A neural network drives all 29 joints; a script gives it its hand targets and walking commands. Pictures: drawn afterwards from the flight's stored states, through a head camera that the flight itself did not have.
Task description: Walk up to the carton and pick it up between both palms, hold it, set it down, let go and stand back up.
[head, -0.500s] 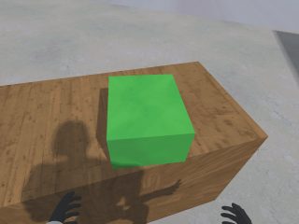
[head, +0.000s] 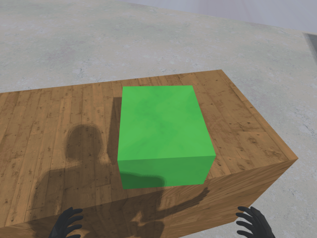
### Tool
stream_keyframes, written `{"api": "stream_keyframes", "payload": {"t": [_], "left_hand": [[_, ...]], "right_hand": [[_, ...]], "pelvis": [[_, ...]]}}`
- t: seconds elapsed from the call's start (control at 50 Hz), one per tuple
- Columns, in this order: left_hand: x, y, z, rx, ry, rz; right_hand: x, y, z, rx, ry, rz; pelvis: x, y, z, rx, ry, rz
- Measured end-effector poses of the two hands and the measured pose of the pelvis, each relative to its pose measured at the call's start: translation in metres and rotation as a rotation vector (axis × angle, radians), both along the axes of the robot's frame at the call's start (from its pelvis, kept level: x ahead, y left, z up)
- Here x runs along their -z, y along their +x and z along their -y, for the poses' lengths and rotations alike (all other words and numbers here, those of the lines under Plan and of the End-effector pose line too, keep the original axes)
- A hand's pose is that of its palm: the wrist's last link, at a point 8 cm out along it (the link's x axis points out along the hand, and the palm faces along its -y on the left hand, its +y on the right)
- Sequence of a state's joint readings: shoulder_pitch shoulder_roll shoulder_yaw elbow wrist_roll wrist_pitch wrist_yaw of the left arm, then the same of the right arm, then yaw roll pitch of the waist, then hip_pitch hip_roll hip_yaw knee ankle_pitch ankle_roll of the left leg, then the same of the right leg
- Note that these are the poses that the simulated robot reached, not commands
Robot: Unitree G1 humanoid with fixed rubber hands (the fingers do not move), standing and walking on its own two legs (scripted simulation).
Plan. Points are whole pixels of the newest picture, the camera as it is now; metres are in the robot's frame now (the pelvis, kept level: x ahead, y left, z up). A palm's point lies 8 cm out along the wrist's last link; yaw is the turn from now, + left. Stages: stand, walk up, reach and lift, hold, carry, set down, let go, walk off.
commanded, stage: reach and lift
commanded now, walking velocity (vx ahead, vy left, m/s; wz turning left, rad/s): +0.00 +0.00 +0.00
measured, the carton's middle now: (160, 132) +0.45 +0.00 -0.01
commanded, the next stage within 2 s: none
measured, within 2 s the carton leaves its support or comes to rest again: neither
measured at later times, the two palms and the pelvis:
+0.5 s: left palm (54, 216) +0.18 +0.23 +0.03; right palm (266, 224) +0.18 -0.23 +0.02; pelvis -0.02 -0.01 +0.00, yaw +0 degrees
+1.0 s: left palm (60, 176) +0.25 +0.23 +0.06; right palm (259, 177) +0.27 -0.23 +0.05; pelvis -0.01 -0.01 +0.00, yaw +1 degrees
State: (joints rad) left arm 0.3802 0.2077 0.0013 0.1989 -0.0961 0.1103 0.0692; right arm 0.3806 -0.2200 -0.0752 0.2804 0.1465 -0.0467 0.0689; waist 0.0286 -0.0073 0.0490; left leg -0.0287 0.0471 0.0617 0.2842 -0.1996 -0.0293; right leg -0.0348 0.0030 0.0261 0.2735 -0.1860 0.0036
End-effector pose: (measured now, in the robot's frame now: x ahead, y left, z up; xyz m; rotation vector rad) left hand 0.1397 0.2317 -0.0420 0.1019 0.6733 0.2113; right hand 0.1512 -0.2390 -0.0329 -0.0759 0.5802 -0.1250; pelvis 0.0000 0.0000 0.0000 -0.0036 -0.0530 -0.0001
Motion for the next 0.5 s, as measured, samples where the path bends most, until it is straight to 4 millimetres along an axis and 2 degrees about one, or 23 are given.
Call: {"api": "stream_keyframes", "payload": {"t": [0.2,0.38,0.5], "left_hand": [[-0.017,0.001,0.002,-0.021,-0.008,0.115],[-0.057,0.028,0.000,-0.003,0.007,0.293],[-0.069,0.042,0.004,0.014,0.003,0.343]], "right_hand": [[-0.022,0.015,-0.003,-0.019,0.012,0.107],[-0.040,0.025,-0.009,-0.035,0.048,0.182],[-0.051,0.030,-0.010,-0.039,0.064,0.232]], "pelvis": [[0.000,-0.005,0.005,-0.006,0.003,0.005],[0.000,-0.016,0.007,-0.007,0.008,0.013],[0.000,-0.021,0.005,0.002,0.010,0.013]]}}
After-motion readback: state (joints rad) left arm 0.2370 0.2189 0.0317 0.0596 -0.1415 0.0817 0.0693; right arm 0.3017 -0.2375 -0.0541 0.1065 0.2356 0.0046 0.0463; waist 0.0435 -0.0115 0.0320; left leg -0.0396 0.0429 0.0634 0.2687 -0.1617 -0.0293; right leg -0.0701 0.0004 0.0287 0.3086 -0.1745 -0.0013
